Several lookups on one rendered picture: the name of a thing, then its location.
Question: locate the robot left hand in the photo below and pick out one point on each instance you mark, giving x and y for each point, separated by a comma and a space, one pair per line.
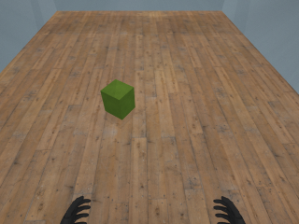
72, 215

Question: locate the carton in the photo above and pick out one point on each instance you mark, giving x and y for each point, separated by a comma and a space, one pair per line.
118, 98

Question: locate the robot right hand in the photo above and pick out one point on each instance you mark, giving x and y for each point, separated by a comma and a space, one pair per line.
233, 216

